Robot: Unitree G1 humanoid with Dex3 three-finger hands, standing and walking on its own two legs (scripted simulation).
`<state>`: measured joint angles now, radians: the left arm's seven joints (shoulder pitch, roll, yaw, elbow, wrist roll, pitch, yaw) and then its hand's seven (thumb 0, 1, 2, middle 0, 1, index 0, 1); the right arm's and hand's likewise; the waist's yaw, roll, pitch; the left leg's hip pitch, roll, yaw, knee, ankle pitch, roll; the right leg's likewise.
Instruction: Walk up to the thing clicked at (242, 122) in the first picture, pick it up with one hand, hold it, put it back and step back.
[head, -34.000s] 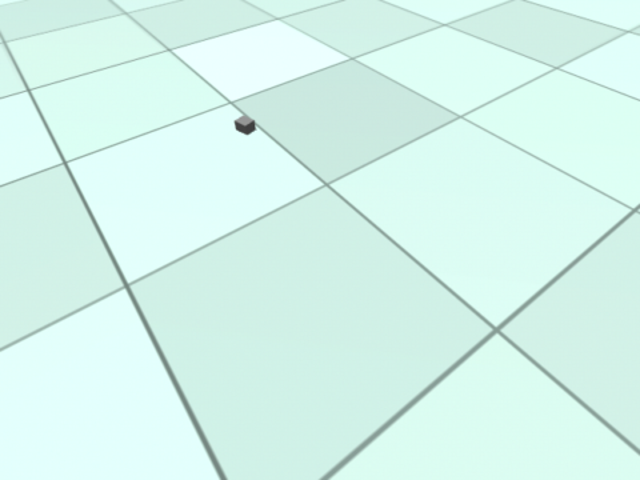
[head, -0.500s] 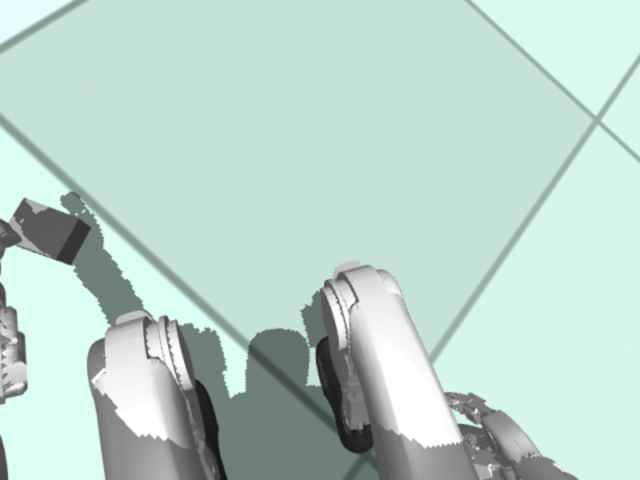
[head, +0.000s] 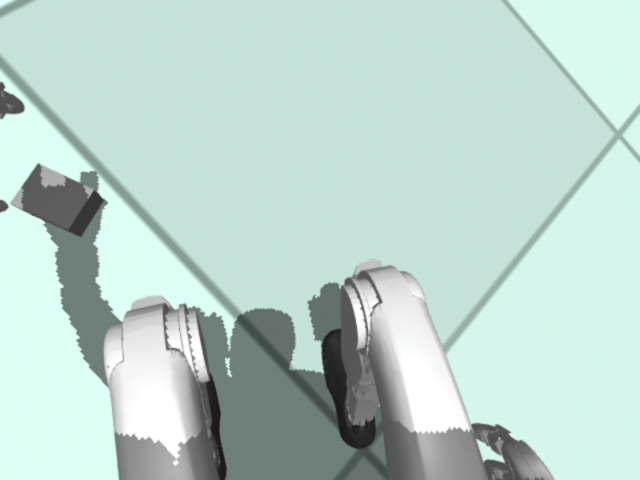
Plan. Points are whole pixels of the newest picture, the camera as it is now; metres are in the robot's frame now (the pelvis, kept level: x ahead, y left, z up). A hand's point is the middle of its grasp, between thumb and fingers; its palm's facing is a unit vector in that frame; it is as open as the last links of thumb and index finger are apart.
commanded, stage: home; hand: left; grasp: from above
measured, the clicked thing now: (60, 201) +0.49 +0.33 -0.32
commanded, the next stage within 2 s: none
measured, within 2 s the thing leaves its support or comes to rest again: neither
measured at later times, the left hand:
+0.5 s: hand out of the picture +0.30 +0.27 +0.09, palm faces -0.17 -0.77 -0.61, open 7.6 cm
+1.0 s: hand out of the picture +0.24 +0.21 +0.29, palm faces +0.21 -0.95 -0.21, open 7.4 cm
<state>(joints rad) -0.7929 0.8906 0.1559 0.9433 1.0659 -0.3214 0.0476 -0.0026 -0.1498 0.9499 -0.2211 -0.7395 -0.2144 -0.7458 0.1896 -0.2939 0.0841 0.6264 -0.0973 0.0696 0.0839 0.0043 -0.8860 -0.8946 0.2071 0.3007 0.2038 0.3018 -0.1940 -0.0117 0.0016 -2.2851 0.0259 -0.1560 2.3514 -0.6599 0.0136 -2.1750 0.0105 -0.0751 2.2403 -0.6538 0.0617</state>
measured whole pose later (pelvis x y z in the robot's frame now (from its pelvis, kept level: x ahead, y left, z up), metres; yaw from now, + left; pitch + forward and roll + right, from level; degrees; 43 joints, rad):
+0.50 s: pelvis +0.02 -0.01 +0.18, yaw +6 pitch +30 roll -5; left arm -0.10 0.46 0.07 0.30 0.35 0.09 -0.03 0.00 0.84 0.90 -0.21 -0.32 -0.22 -0.32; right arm 0.08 -0.26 -0.01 0.55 0.04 -0.02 -0.01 0.01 -0.90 -0.90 0.21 0.30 0.20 0.30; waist -0.05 0.03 -0.19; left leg -1.68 0.04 -0.08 1.76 -0.62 0.00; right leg -1.61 -0.02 -0.04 1.70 -0.62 0.03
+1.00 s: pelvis +0.09 +0.00 +0.35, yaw +9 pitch +15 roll -3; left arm 0.43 0.22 0.05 -0.09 -0.07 0.44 0.06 0.01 0.90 0.90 -0.20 -0.30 -0.20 -0.30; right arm 0.29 -0.21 0.04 0.53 0.04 -0.18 -0.17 0.01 -0.90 -0.90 0.21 0.30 0.20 0.30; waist -0.07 0.05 -0.19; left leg -0.86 0.05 -0.05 1.10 -0.52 -0.01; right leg -0.79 -0.01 -0.06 1.03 -0.50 0.02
